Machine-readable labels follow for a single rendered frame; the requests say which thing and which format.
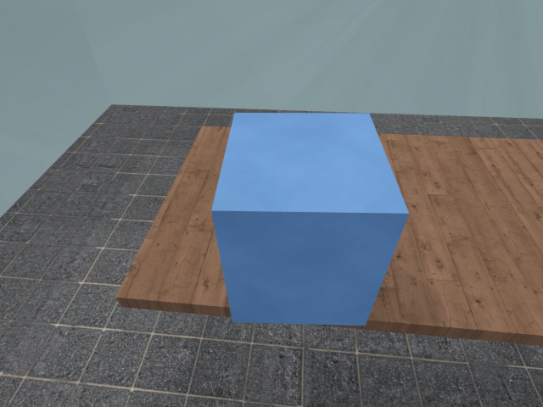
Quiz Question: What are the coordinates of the carton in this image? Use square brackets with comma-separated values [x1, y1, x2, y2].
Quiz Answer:
[211, 113, 409, 326]

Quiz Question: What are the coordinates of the table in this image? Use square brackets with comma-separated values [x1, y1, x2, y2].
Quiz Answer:
[115, 125, 543, 346]

